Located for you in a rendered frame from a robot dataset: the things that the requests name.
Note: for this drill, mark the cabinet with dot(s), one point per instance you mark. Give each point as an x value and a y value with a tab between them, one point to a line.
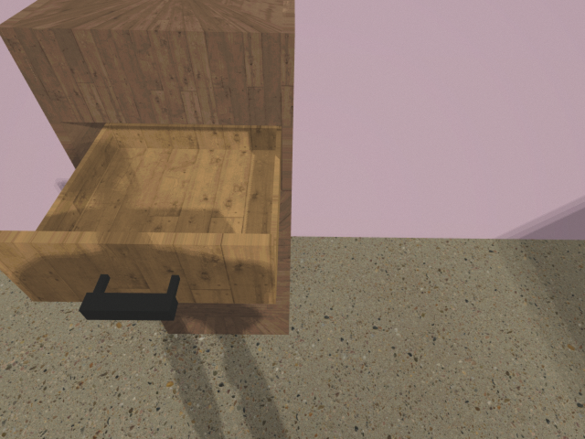
226	62

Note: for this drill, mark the handle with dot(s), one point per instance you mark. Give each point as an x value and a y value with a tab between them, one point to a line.
129	306

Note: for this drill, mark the drawer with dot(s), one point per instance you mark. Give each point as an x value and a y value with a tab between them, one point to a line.
152	200

